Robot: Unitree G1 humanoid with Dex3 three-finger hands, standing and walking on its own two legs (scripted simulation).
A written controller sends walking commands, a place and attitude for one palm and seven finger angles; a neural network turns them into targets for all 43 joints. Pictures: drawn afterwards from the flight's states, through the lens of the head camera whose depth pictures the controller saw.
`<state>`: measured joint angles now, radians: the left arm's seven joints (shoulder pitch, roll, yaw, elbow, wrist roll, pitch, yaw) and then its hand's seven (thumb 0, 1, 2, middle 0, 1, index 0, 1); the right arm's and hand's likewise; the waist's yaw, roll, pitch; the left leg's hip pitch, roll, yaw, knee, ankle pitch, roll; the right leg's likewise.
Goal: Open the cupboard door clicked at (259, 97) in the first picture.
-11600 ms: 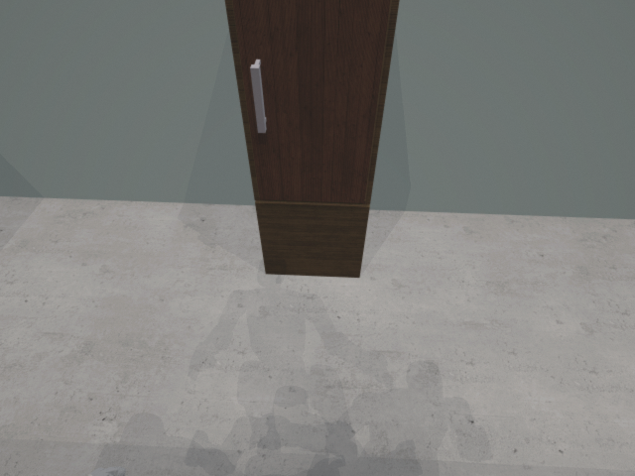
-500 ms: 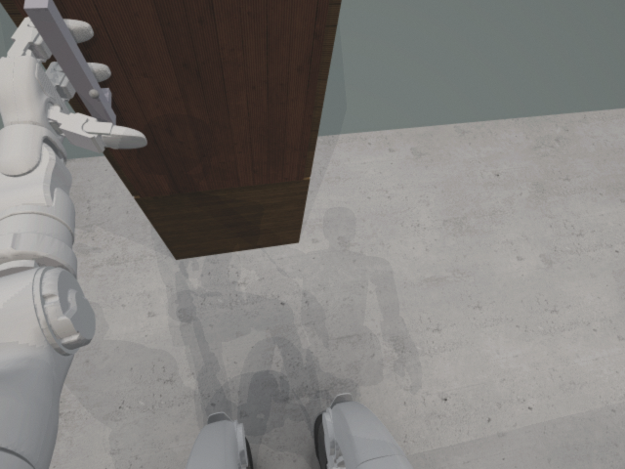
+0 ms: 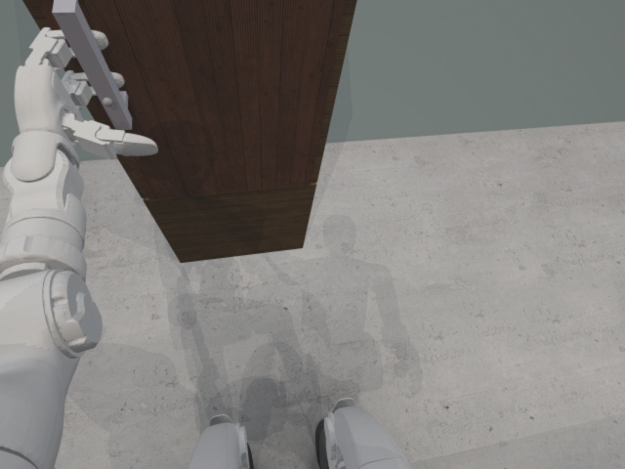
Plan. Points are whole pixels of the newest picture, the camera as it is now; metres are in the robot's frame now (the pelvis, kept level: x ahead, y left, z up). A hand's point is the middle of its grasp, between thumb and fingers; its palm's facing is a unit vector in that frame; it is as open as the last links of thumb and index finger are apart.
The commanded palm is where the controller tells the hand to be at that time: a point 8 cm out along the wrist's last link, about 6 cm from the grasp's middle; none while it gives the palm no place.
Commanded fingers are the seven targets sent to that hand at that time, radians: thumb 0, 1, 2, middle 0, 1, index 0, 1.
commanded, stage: close the thumb around the handle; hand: left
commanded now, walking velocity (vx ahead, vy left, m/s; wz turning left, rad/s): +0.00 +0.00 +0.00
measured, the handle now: (100, 63) +0.60 +0.20 +0.09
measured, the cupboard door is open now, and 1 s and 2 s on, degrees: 0 0 49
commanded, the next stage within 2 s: pull the door open along its arc in 0.74 s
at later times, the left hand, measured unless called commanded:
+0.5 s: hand (112, 100) +0.54 +0.18 +0.09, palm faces +0.07 -1.00 -0.03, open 8.4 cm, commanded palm +0.52 +0.21 +0.08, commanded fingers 0.00 0.84 0.88 -0.40 -1.34 -0.40 -1.34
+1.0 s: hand (119, 100) +0.54 +0.17 +0.09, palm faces +0.07 -1.00 -0.02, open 5.9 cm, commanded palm +0.50 +0.21 +0.08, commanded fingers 0.00 0.90 0.90 -0.40 -1.35 -0.40 -1.35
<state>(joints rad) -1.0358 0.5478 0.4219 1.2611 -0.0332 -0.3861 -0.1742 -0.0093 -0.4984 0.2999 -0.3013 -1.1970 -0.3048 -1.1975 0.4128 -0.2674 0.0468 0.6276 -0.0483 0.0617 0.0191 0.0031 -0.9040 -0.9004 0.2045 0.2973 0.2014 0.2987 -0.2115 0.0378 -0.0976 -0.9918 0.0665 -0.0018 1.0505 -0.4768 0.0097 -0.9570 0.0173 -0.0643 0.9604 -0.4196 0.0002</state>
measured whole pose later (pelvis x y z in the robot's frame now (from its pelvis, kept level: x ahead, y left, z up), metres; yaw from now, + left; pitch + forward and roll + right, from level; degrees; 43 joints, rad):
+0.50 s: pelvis +0.00 +0.00 +0.00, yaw +0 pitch +23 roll -4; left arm -1.01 0.51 0.41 1.23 -0.03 -0.40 -0.12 0.00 0.32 0.65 -0.34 -1.28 -0.35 -1.28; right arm 0.43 -0.26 0.04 0.63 -0.06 0.07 0.03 0.00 -0.90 -0.90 0.20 0.30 0.20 0.30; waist -0.21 0.05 -0.10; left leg -0.98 0.06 0.01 1.05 -0.48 0.01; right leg -0.95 0.01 -0.06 0.96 -0.42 0.01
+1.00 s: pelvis +0.00 -0.01 +0.00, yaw +0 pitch +23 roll -3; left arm -1.00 0.51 0.42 1.21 -0.04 -0.39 -0.14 0.01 0.73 0.83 -0.32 -1.32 -0.33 -1.33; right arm 0.42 -0.27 0.04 0.62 -0.05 0.06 0.02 0.00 -0.90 -0.90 0.20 0.30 0.20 0.30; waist -0.20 0.04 -0.10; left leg -0.97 0.07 0.01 1.04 -0.47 0.00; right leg -0.95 0.02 -0.05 0.96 -0.42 -0.01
